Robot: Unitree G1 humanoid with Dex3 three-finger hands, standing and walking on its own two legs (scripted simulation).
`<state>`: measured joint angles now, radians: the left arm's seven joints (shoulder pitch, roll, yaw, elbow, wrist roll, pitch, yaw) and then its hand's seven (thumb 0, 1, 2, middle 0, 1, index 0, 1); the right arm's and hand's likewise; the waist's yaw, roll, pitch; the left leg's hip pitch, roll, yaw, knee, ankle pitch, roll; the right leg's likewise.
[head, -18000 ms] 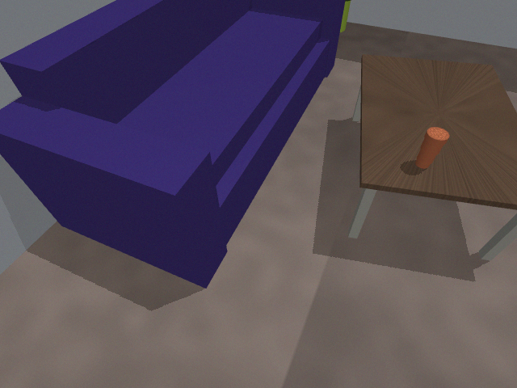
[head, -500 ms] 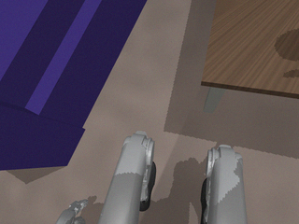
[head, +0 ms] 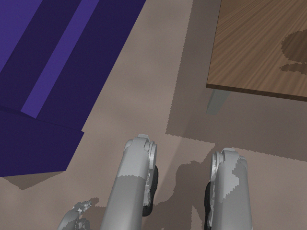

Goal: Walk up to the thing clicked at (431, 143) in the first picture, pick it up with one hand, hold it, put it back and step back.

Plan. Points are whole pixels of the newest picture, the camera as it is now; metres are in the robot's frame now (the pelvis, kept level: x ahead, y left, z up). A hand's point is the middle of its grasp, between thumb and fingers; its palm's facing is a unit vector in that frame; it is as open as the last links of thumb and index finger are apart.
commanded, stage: close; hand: right
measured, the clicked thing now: out of the picture +0.57 -0.29 +0.05
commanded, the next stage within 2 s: settle in 0.60 s
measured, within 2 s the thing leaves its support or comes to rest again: leaves its support in 0.98 s
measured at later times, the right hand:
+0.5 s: hand out of the picture +0.57 -0.29 +0.04, palm faces +0.30 +0.95 -0.03, open 9.5 cm
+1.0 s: hand out of the picture +0.57 -0.29 +0.05, palm faces +0.31 +0.95 -0.05, open 8.9 cm
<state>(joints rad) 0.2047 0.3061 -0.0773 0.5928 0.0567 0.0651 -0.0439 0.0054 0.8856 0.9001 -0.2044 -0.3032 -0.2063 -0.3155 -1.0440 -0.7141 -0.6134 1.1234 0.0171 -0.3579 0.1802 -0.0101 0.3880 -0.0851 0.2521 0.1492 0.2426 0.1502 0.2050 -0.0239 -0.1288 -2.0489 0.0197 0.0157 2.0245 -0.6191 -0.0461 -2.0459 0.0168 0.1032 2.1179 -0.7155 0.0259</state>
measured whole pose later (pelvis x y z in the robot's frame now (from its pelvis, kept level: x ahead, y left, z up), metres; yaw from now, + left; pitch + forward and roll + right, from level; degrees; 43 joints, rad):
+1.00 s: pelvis +0.00 +0.00 +0.02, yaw +0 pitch +37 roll +5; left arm 0.23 0.29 -0.08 0.59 0.06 0.10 -0.03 0.01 0.91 0.87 -0.20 -0.30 -0.22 -0.30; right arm -1.03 -0.70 -0.60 1.06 -0.03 -0.30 0.12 -0.02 0.24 -1.10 0.87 1.09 0.77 1.07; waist 0.23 -0.02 -0.12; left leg -2.00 0.02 0.02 1.95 -0.61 -0.05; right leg -2.00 0.01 0.10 2.05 -0.71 0.02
